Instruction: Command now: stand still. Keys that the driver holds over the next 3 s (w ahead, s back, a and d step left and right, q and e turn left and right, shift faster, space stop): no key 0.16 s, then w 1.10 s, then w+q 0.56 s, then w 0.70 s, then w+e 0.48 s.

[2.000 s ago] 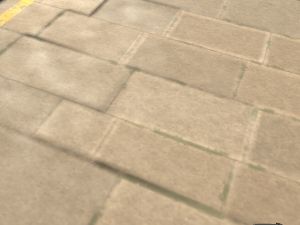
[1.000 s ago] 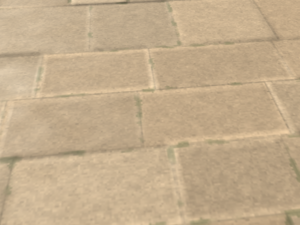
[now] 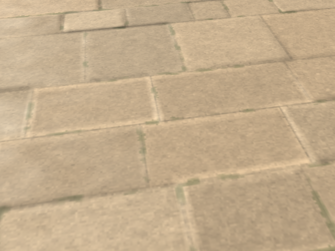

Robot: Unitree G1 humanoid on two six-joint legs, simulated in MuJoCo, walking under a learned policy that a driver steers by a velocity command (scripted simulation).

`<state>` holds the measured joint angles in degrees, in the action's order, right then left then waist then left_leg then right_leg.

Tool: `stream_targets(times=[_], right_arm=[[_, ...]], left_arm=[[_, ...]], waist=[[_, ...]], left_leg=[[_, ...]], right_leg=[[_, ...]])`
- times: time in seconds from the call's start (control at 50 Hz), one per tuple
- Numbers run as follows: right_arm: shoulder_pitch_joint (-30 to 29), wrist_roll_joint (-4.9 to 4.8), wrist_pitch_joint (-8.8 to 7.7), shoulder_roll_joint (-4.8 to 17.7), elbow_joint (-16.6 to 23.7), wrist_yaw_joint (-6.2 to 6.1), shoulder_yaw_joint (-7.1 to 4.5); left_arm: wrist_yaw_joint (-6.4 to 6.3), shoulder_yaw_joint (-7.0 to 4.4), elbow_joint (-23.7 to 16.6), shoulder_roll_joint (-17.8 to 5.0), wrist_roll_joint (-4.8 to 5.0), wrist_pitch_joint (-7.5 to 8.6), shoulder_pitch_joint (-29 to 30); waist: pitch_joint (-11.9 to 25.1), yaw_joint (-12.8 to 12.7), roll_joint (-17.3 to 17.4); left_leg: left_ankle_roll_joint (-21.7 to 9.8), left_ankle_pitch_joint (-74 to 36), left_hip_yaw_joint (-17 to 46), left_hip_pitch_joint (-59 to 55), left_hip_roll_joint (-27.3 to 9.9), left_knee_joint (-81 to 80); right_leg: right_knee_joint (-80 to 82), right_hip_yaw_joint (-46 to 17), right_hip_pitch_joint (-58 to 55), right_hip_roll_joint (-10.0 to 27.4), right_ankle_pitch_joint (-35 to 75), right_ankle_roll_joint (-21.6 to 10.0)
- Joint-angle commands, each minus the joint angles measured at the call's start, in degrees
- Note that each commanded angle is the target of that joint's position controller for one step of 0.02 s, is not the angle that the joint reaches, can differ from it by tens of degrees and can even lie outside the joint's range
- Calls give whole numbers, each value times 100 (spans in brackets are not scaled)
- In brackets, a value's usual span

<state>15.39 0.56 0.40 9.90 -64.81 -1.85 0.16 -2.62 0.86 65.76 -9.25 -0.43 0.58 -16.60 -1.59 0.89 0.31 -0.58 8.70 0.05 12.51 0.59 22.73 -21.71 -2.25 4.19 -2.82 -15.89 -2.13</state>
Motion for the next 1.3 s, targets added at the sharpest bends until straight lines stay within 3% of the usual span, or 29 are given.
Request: stream_targets(times=[0.02,0.16,0.22,0.28,0.32,0.38,0.42,0.44,0.46,0.48,0.5,0.52,0.54,0.56,0.6,0.66,0.82,0.88,0.92,0.94,0.96,0.98,1.0,1.02,1.04,1.08,1.12,1.18,1.3], right_arm=[[304,0,-22,467,21,-26,-73],[333,-3,-14,391,-74,-44,-73],[269,27,21,406,-35,-17,-108],[-179,152,-13,248,277,85,-111],[-466,175,-141,271,527,135,-132],[-578,96,-344,412,783,225,-215],[-141,17,-422,366,745,265,-265],[526,-14,-437,308,525,264,-302],[1316,-7,-462,485,254,222,-411],[2173,72,-492,1090,135,150,-571],[2571,34,-404,1260,-65,173,-599],[1822,60,-356,949,127,163,-503],[1189,64,-385,777,377,185,-450],[850,62,-431,722,503,190,-415],[840,43,-534,489,470,166,-310],[1376,21,-611,478,248,130,-249],[1753,37,-654,499,130,61,-154],[1583,55,-682,641,124,30,-189],[1408,84,-651,766,153,12,-235],[1312,48,-626,797,181,31,-246],[1431,18,-619,536,333,73,-188],[2099,-143,-579,11,360,157,-149],[1470,-11,-547,549,459,147,-277],[887,25,-572,599,671,178,-308],[684,42,-588,509,707,187,-310],[861,159,-458,283,652,234,-297],[813,175,-346,194,700,281,-302],[53,177,-244,307,996,324,-323],[-1311,45,-271,242,1456,366,-240]], left_arm=[[-23,-62,-25,-460,-1,26,-406],[-38,-54,14,-386,-5,33,-530],[-28,-144,37,-566,-29,-2,-719],[-10,-300,19,-843,-26,-40,-1104],[0,-346,10,-815,-74,34,-1213],[31,-410,-32,-854,-118,191,-1201],[49,-433,-117,-877,-62,256,-932],[65,-429,-197,-860,-24,274,-686],[103,-388,-270,-745,-36,336,-586],[175,-264,-529,-324,-3,402,-442],[218,-321,-673,-474,-126,408,-437],[253,-360,-691,-577,-213,376,-275],[313,-326,-693,-428,-185,401,-166],[354,-315,-679,-327,-140,427,-174],[398,-347,-657,-355,-181,356,-264],[417,-392,-799,-411,-158,238,47],[435,-271,-1560,-270,-47,209,1938],[359,-347,-1558,-476,-42,245,1611],[277,-490,-1168,-714,-38,318,353],[227,-578,-900,-853,-91,366,-503],[180,-717,-763,-1343,-238,386,-1338],[245,-759,-835,-1565,-269,343,-1177],[297,-727,-884,-1327,-36,309,-576],[315,-618,-989,-960,14,334,-7],[332,-539,-977,-665,-18,397,195],[267,-417,-817,-351,-34,495,80],[233,-405,-679,-455,-32,585,-261],[228,-420,-614,-685,-23,611,-592],[216,-349,-527,-655,-22,600,-1202]], waist=[[-235,-5,-58],[-259,-10,-53],[-325,-88,-290],[-1066,-350,-851],[-1319,-415,-832],[-1152,-326,-690],[-924,11,-660],[-741,357,-519],[-396,677,-61],[30,972,1396],[81,831,1731],[-436,395,734],[-713,204,213],[-704,26,74],[-539,-129,199],[-457,-128,339],[-746,147,501],[-472,-136,534],[203,-665,543],[599,-1050,430],[1249,-1202,-198],[1630,-675,-1204],[1059,-583,-346],[275,-412,-212],[-86,-252,78],[-138,76,-31],[-151,160,-127],[-366,90,-207],[-443,-278,-365]], left_leg=[[-160,-503,540,-385,-534,-232],[-157,-567,528,-399,-534,-199],[-227,1118,241,-125,-151,202],[-259,1782,-318,1313,164,1412],[-303,1596,-276,1932,-162,2027],[-349,1623,-237,2126,-319,1831],[-380,1040,-468,967,-132,1067],[-392,707,-622,-265,109,536],[-428,705,-318,-1601,91,277],[-812,2232,1959,-2478,-1382,-853],[-1199,2660,3727,-2467,-2195,-1498],[-1177,2947,3375,-1805,-2161,-1408],[-1107,2477,2804,-1238,-1968,-1450],[-1014,1789,2235,-955,-1720,-1535],[-884,513,1412,-909,-1354,-1554],[-865,-1280,779,-1242,-1194,-1395],[-851,-2983,150,-1179,-1046,-1459],[-799,-4647,23,-1593,-1204,-837],[-738,-5463,-62,-1766,-1190,640],[-683,-4686,-173,-1232,-1034,1811],[-643,-2386,-378,-144,-678,3621],[-490,2257,-208,1816,471,5679],[-620,1693,381,2288,72,5815],[-637,1093,329,2407,-179,5500],[-623,796,310,2173,-356,5171],[-488,673,287,1581,-549,4657],[-368,634,159,1567,-573,4363],[-211,101,-45,2189,-701,3771],[-129,-946,-457,2358,-503,1932]], right_leg=[[473,-530,679,681,864,-158],[449,-512,654,685,960,-156],[672,-694,770,607,-1212,-371],[1350,-1913,707,1442,-3163,-979],[1500,-2328,514,1878,-2671,-1268],[1230,-1959,-59,1832,-1265,-1251],[867,-1431,402,1587,-439,-1037],[453,-1054,1055,1326,-82,-861],[-491,-604,1737,955,528,-678],[-2511,313,2714,159,-65,-318],[-3854,357,3470,-160,-1517,-283],[-4542,38,3659,327,-1118,-388],[-4588,-31,3594,553,-467,-410],[-4420,-16,3374,694,-44,-385],[-4188,148,3134,765,274,-263],[-3997,434,3465,688,486,-143],[-1564,1030,2988,316,1301,-157],[-1212,1051,2242,70,1075,-483],[-988,994,1054,-176,784,-714],[-588,797,-76,7,892,-846],[-476,-751,-1318,1363,-73,-1127],[397,-3805,-2261,2751,-450,-2030],[816,-3660,-1593,2423,-1263,-1838],[1002,-2752,-721,2255,-1130,-1620],[1177,-2148,-62,2003,-339,-1444],[1297,-1255,597,1579,668,-1142],[1342,-858,686,1457,1371,-1115],[1553,-487,587,1319,1586,-1053],[1510,142,-57,1110,2815,-736]])
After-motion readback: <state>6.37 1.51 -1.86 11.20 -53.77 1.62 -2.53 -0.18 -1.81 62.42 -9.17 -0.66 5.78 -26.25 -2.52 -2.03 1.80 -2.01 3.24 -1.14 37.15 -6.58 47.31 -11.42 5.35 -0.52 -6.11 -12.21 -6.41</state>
